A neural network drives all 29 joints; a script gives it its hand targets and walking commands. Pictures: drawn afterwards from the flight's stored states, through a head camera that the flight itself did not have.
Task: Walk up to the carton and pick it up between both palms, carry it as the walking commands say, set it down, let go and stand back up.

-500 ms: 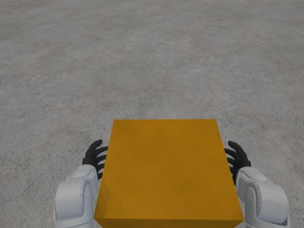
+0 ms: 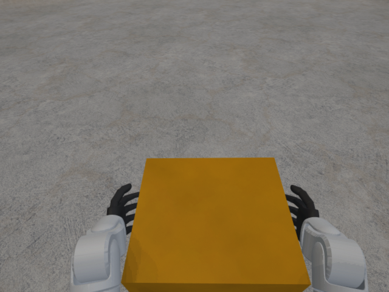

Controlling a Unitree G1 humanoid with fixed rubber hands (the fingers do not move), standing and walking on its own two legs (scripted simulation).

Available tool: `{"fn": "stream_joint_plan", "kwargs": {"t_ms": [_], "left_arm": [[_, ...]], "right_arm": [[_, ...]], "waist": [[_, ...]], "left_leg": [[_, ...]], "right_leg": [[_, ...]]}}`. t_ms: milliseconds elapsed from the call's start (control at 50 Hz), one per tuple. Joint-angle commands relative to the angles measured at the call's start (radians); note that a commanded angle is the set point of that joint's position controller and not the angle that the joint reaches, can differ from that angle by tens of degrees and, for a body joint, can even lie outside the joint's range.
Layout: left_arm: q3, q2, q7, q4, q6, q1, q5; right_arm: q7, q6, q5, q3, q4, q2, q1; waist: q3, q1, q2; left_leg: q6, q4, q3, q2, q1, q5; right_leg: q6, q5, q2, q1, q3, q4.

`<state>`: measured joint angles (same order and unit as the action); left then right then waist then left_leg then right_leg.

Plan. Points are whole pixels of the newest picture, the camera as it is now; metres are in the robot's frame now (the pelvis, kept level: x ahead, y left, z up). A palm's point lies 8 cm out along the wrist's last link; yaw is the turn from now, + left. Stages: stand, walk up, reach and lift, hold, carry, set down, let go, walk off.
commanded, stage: carry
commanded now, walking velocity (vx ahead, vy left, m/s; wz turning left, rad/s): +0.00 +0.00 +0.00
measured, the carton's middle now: (210, 239) +0.26 +0.00 +0.00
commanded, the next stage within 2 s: hold in 0.98 s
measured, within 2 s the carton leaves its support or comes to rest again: neither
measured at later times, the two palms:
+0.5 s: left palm (108, 239) +0.22 +0.18 +0.08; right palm (306, 239) +0.23 -0.17 +0.07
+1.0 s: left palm (108, 248) +0.21 +0.18 +0.07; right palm (305, 247) +0.22 -0.17 +0.06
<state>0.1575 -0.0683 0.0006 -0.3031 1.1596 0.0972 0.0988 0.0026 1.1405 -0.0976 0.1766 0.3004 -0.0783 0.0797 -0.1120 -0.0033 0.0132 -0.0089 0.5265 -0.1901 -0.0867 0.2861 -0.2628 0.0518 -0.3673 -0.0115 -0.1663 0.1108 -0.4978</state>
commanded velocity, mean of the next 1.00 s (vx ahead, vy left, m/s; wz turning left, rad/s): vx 0.00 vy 0.00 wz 0.00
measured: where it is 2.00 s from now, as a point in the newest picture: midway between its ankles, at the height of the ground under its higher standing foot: outside the picture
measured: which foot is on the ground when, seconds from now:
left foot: down 0.00-1.00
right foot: down 0.00-1.00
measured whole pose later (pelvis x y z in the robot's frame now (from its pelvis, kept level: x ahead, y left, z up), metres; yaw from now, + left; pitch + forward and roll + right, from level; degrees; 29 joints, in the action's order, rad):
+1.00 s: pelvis -0.04 +0.00 +0.00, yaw +1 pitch +0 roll +0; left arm 0.19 -0.10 -0.02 -0.18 1.00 0.09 0.13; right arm 0.02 0.98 -0.12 0.19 0.17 -0.10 0.07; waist -0.08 -0.02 0.01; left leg 0.01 0.48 -0.16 -0.07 0.30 -0.17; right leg 0.06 -0.31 0.00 -0.20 0.13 -0.50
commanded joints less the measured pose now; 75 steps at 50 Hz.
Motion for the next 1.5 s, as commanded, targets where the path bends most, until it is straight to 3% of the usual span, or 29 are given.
{"fn": "stream_joint_plan", "kwargs": {"t_ms": [0,360,960,980,1000,1020,1040,1060,1080,1120,1140,1180,1240,1280,1360,1440,1480], "left_arm": [[-0.745,-0.783,-0.191,-0.123,-0.029,0.502,-0.359],[-0.699,-0.770,-0.189,-0.089,-0.075,0.499,-0.328],[-0.637,-0.714,-0.173,-0.049,-0.164,0.448,-0.274],[-0.354,-0.594,-0.158,0.382,-0.221,0.309,-0.100],[-0.352,-0.529,-0.154,0.301,-0.336,0.332,-0.028],[-0.376,-0.543,-0.150,0.297,-0.392,0.372,-0.037],[-0.417,-0.582,-0.158,0.257,-0.425,0.380,-0.071],[-0.456,-0.621,-0.169,0.201,-0.451,0.398,-0.108],[-0.504,-0.656,-0.180,0.137,-0.472,0.437,-0.147],[-0.524,-0.650,-0.185,0.051,-0.479,0.512,-0.178],[-0.532,-0.637,-0.187,0.060,-0.469,0.517,-0.184],[-0.517,-0.617,-0.207,0.136,-0.449,0.511,-0.181],[-0.510,-0.674,-0.239,0.258,-0.439,0.544,-0.174],[-0.515,-0.737,-0.255,0.318,-0.442,0.615,-0.174],[-0.502,-0.858,-0.267,0.424,-0.441,0.697,-0.157],[-0.442,-0.911,-0.252,0.501,-0.422,0.662,-0.107],[-0.444,-0.945,-0.246,0.476,-0.420,0.664,-0.113]], "right_arm": [[0.196,-0.001,0.347,-0.748,0.091,-0.784,0.491],[0.183,-0.050,0.311,-0.699,0.053,-0.764,0.486],[0.167,-0.139,0.260,-0.647,0.012,-0.714,0.440],[0.149,-0.203,0.104,-0.426,-0.427,-0.596,0.254],[0.139,-0.333,0.039,-0.392,-0.350,-0.505,0.266],[0.140,-0.404,0.046,-0.406,-0.325,-0.531,0.350],[0.146,-0.449,0.074,-0.464,-0.265,-0.584,0.411],[0.158,-0.475,0.112,-0.536,-0.207,-0.643,0.485],[0.166,-0.492,0.147,-0.607,-0.149,-0.701,0.535],[0.180,-0.500,0.178,-0.684,-0.162,-0.788,0.562],[0.177,-0.498,0.182,-0.697,-0.176,-0.798,0.562],[0.169,-0.485,0.163,-0.665,-0.248,-0.816,0.547],[0.187,-0.477,0.117,-0.586,-0.355,-0.828,0.557],[0.216,-0.481,0.089,-0.531,-0.426,-0.834,0.601],[0.287,-0.495,0.069,-0.476,-0.539,-0.836,0.722],[0.339,-0.498,0.066,-0.455,-0.600,-0.832,0.773],[0.356,-0.502,0.073,-0.450,-0.609,-0.845,0.779]], "waist": [[-0.212,-0.007,-0.004],[-0.200,-0.009,-0.008],[-0.203,-0.009,-0.007],[0.145,-0.037,0.027],[0.155,-0.012,0.062],[0.100,-0.009,0.085],[0.020,-0.030,0.081],[-0.109,-0.073,0.052],[-0.231,-0.083,0.031],[-0.339,-0.172,-0.015],[-0.333,-0.179,-0.013],[-0.245,-0.181,-0.003],[-0.134,-0.127,-0.008],[-0.102,-0.091,-0.024],[-0.103,-0.063,-0.058],[-0.101,-0.084,-0.075],[-0.121,-0.093,-0.079]], "left_leg": [[0.015,-0.020,0.084,-0.080,-0.146,0.319],[0.028,-0.065,0.111,-0.079,-0.134,0.245],[0.038,-0.080,0.119,-0.076,-0.114,0.215],[0.028,-0.111,0.220,0.160,-0.184,0.145],[0.020,-0.115,0.262,0.166,-0.215,0.170],[0.023,-0.104,0.261,0.158,-0.261,0.209],[0.029,-0.093,0.260,0.155,-0.271,0.267],[0.044,-0.087,0.264,0.158,-0.297,0.357],[0.051,-0.078,0.268,0.162,-0.312,0.438],[0.051,-0.094,0.243,0.169,-0.248,0.437],[0.048,-0.106,0.235,0.174,-0.230,0.400],[0.039,-0.133,0.219,0.171,-0.201,0.288],[0.029,-0.169,0.213,0.159,-0.277,0.202],[0.018,-0.180,0.222,0.154,-0.324,0.150],[-0.004,-0.222,0.281,0.131,-0.364,0.077],[-0.013,-0.263,0.317,0.107,-0.359,0.086],[-0.020,-0.264,0.330,0.099,-0.393,0.119]], "right_leg": [[-0.002,0.530,0.155,0.000,-0.096,0.063],[0.006,0.336,0.152,-0.060,-0.098,0.096],[0.011,0.295,0.157,-0.082,-0.096,0.092],[0.000,0.280,-0.018,-0.018,-0.258,0.173],[0.006,0.250,-0.012,-0.037,-0.273,0.197],[-0.004,0.278,-0.006,-0.049,-0.285,0.188],[-0.013,0.352,0.002,-0.024,-0.284,0.169],[-0.015,0.474,0.002,0.024,-0.285,0.131],[-0.012,0.605,-0.002,0.080,-0.286,0.099],[0.001,0.679,0.008,0.193,-0.306,0.078],[0.001,0.678,0.011,0.222,-0.311,0.087],[-0.004,0.519,0.020,0.198,-0.320,0.140],[-0.004,0.255,0.006,0.047,-0.298,0.214],[0.006,0.151,-0.013,-0.033,-0.273,0.232],[0.009,0.143,-0.051,-0.077,-0.225,0.203],[0.010,0.191,-0.074,-0.046,-0.209,0.182],[0.015,0.207,-0.075,-0.056,-0.219,0.182]]}}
